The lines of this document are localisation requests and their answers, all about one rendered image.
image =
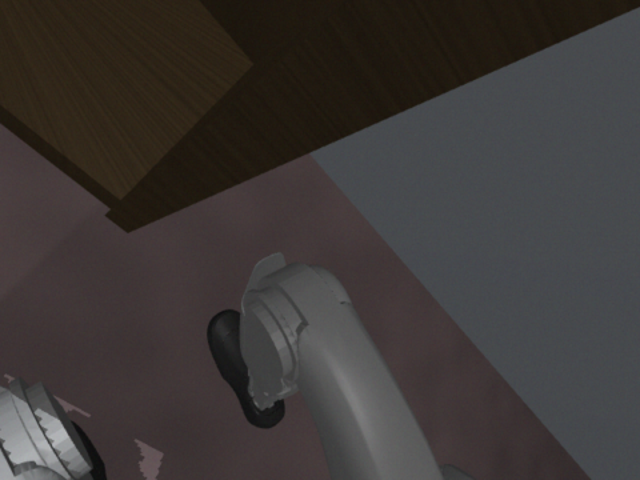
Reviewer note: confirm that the right robot foot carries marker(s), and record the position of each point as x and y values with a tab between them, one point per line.
224	343

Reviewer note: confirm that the bookshelf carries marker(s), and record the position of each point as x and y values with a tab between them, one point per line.
154	105

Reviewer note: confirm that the left robot foot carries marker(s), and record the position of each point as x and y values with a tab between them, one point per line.
98	472

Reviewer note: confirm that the right robot hand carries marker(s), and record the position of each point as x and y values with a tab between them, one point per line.
451	472

